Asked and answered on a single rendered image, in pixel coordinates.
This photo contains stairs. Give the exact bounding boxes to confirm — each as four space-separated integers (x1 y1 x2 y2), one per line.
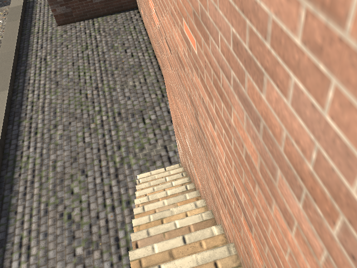
128 163 243 268

